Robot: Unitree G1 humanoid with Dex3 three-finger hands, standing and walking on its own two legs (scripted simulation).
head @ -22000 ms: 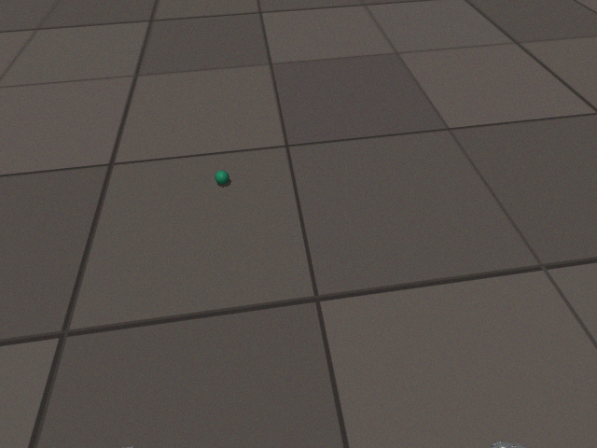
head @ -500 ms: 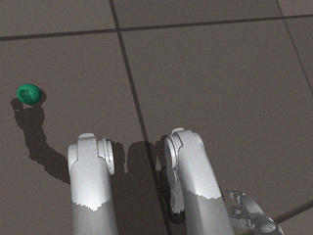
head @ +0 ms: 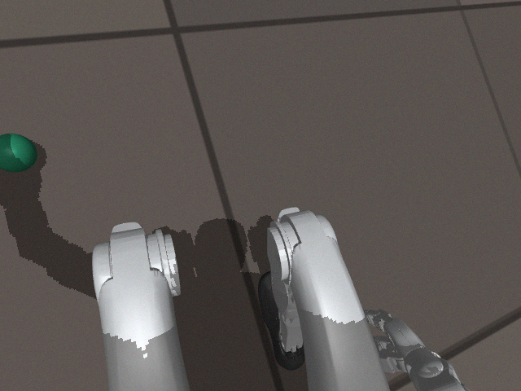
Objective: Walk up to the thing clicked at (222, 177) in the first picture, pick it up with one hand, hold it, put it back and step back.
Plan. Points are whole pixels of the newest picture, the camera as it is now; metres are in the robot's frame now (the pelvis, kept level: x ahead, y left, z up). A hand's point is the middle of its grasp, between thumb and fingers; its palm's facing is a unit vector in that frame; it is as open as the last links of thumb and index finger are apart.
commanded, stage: rise first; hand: left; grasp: from above
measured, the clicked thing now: (13, 152) +0.46 +0.39 -0.29
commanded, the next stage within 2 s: approach in 1.58 s
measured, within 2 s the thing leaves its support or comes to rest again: neither
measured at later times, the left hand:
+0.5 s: hand out of the picture +0.39 +0.42 -0.17, palm faces -0.43 -0.15 -0.89, open 14.1 cm
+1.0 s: hand out of the picture +0.40 +0.43 -0.18, palm faces -0.43 -0.16 -0.89, open 13.9 cm
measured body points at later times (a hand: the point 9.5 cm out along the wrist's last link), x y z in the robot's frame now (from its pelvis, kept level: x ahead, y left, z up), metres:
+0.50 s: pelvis +0.00 +0.00 -0.01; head +0.24 +0.12 +0.36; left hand +0.41 +0.43 -0.12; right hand +0.11 -0.26 -0.10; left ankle +0.07 +0.14 -0.29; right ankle +0.09 -0.13 -0.28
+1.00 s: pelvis +0.00 +0.00 -0.01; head +0.24 +0.13 +0.35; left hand +0.42 +0.43 -0.12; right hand +0.10 -0.26 -0.10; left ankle +0.07 +0.14 -0.29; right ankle +0.09 -0.13 -0.28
